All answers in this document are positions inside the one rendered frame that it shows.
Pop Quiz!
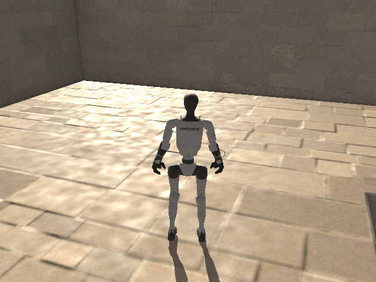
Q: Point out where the left robot upper arm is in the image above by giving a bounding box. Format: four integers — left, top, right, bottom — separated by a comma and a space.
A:
161, 118, 178, 150

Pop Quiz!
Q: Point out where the robot right hand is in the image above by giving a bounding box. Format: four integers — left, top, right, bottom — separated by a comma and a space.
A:
210, 162, 224, 174

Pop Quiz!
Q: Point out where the left robot forearm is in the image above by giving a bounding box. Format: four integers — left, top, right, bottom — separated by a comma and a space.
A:
154, 141, 166, 164

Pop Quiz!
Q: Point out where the robot torso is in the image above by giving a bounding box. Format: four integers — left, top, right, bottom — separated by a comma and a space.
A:
176, 116, 203, 176

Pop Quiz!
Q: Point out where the robot left hand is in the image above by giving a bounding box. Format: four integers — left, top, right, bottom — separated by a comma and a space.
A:
152, 161, 166, 174

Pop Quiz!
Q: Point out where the robot left shin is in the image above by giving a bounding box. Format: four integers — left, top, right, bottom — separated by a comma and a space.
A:
169, 192, 178, 233

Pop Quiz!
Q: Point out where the right robot upper arm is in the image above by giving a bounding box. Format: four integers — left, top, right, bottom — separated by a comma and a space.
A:
202, 119, 217, 152

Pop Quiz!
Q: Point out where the right robot forearm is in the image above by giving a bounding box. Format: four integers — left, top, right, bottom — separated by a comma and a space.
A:
212, 143, 223, 164

